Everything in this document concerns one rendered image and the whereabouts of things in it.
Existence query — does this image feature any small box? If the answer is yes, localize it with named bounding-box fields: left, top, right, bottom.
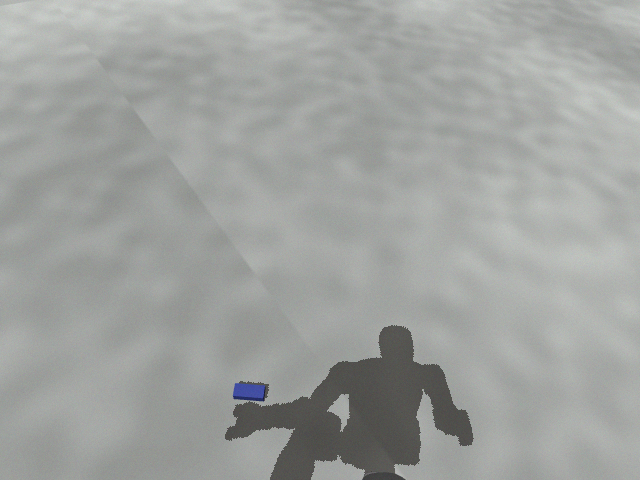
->
left=233, top=383, right=265, bottom=401

